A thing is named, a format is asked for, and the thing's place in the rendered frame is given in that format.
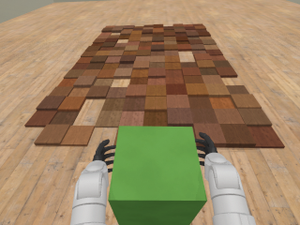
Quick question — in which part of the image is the right robot hand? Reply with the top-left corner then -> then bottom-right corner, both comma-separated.
195,132 -> 218,166

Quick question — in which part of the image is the robot right forearm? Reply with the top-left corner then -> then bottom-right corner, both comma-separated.
204,152 -> 256,225

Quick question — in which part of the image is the carton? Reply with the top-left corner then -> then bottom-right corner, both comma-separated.
108,126 -> 207,225

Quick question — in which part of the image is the robot left forearm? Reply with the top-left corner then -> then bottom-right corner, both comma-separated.
70,160 -> 109,225

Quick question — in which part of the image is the left robot hand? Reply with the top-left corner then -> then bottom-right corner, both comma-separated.
92,139 -> 116,173

